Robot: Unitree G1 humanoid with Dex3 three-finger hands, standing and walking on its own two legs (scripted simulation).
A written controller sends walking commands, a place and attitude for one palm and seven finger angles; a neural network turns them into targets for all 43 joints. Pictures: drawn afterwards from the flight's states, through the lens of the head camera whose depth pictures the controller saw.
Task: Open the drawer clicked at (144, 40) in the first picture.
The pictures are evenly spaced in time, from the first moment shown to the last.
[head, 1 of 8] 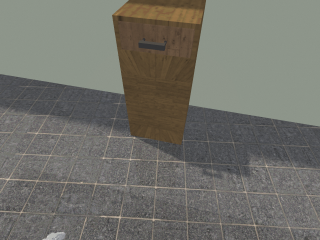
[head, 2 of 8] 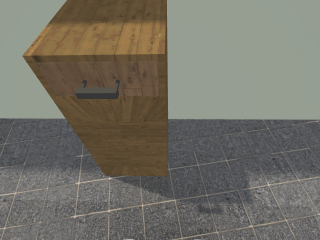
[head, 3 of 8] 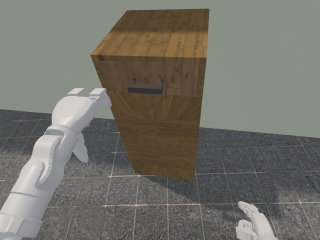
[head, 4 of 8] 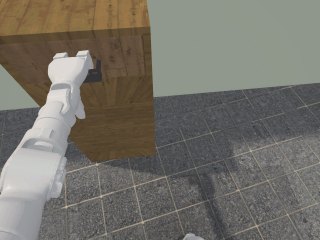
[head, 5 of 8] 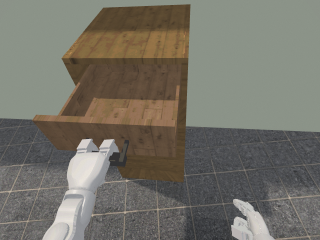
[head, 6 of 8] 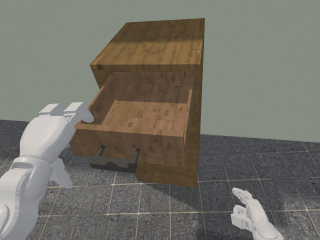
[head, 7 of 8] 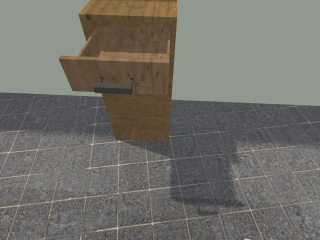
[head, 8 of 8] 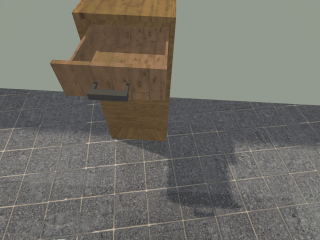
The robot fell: no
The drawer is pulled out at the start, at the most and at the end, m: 0.00 0.30 0.30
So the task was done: yes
